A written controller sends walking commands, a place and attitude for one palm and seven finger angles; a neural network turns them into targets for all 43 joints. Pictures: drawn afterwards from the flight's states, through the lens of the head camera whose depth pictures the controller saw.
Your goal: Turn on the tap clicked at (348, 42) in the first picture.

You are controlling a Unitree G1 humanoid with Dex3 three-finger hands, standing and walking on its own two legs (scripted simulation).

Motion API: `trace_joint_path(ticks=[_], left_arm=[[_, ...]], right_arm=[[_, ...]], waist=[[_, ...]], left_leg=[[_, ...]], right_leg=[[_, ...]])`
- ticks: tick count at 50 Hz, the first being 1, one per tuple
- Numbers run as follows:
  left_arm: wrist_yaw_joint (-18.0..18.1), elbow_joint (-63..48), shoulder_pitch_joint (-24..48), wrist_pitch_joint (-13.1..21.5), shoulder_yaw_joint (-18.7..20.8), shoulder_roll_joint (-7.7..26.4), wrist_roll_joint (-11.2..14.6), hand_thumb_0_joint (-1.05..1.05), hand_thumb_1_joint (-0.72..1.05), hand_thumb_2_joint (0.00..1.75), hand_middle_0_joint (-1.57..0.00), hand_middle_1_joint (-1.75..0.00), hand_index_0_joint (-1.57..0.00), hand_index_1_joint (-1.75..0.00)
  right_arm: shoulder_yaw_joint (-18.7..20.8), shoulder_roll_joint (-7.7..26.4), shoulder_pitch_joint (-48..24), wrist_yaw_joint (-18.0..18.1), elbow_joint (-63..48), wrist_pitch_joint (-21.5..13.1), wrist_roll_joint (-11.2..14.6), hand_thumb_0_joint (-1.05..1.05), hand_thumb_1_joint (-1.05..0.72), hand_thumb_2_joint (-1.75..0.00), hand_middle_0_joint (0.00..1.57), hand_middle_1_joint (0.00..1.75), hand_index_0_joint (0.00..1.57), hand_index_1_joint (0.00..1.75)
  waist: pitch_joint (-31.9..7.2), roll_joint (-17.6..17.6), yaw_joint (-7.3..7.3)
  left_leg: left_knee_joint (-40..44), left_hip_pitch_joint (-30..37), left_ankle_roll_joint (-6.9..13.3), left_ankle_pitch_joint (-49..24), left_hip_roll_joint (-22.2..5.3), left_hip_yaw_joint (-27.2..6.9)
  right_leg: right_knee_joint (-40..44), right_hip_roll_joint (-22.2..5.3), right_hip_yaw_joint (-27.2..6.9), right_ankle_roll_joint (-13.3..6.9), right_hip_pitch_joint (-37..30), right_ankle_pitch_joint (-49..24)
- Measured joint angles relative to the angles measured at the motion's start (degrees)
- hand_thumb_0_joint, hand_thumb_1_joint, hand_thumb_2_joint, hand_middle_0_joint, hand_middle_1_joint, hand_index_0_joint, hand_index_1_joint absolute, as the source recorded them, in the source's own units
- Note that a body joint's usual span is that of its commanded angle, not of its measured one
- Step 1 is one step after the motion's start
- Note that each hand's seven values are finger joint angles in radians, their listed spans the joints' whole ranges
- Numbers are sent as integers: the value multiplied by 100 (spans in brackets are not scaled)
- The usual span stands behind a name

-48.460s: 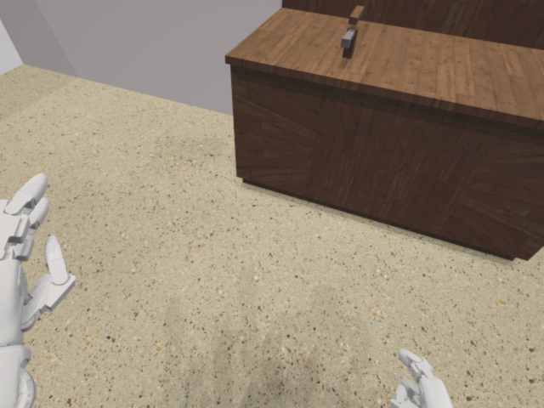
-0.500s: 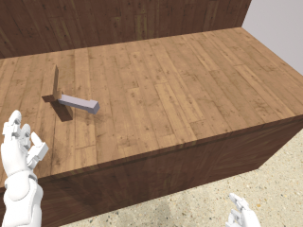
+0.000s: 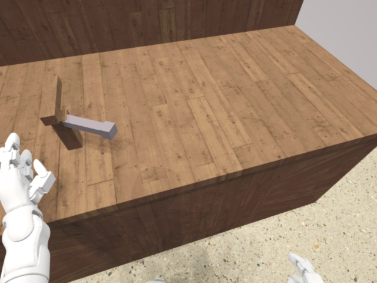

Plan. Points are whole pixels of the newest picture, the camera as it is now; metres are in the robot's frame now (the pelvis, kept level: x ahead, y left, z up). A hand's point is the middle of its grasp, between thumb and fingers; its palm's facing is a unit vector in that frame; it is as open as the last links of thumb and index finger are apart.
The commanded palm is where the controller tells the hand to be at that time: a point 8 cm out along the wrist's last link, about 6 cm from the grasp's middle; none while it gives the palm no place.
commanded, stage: reach beside the lever's end, fingers flat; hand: left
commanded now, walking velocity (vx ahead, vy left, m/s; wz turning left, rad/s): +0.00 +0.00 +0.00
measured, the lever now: (108, 130) +0.41 +0.21 +0.08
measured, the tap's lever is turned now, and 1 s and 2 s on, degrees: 57 57 57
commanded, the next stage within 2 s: push the lever round in 0.14 s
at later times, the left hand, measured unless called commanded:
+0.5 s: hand (57, 172) +0.31 +0.29 +0.06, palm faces +0.55 -0.83 -0.07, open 7.8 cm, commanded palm +0.26 +0.32 +0.07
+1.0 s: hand (74, 170) +0.32 +0.26 +0.06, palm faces +0.54 -0.84 -0.06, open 7.8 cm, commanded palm +0.27 +0.29 +0.07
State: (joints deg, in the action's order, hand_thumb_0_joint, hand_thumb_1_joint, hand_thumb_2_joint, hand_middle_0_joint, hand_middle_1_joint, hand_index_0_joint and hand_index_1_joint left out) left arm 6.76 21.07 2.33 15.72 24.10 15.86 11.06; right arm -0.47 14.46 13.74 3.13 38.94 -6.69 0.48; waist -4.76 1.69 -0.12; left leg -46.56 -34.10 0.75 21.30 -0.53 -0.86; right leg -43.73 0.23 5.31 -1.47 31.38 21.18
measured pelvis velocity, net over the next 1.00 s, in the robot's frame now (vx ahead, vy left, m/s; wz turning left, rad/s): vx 0.00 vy -0.01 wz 0.01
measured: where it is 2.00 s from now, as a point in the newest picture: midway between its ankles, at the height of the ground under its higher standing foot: outside the picture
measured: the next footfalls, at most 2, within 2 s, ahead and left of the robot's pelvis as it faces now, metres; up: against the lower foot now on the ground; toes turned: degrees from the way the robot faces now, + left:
none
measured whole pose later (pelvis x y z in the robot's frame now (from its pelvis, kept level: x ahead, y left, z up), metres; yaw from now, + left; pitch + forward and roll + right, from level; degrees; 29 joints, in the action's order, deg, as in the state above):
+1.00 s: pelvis +0.00 -0.01 +0.00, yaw +0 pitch +8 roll -1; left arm 13.0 19.4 4.0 15.1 17.9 11.9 8.1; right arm -0.8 13.7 11.8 2.6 38.1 -4.7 0.0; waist -5.0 1.8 -0.3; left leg -47.0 -33.9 0.2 21.6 -0.5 -1.4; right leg -44.6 0.3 5.7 -2.0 31.2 21.9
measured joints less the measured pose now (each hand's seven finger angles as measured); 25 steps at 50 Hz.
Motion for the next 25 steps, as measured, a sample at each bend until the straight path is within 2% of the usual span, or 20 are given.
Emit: trace_joint_path(ticks=[14, 25], left_arm=[[-34, 159, 180, 57, 47, 60, -14, 2, 90, 90, -16, -15, -15, -15], [158, -55, 114, -6, -201, -133, -92, 2, 90, 90, -16, -15, -15, -15]], right_arm=[[-31, -13, -120, 52, 16, 31, -3, 1, -90, -90, 20, 30, 21, 30], [-13, -29, -105, -15, -72, 48, -21, 1, -90, -90, 20, 30, 21, 30]], waist=[[21, -21, -20], [-27, 1, -20]], left_leg=[[-105, -111, 2, 30, 8, -54], [-84, -68, 9, 58, 14, -34]], right_leg=[[-65, -4, 50, -1, 73, 28], [-43, -9, 26, 14, 36, 49]])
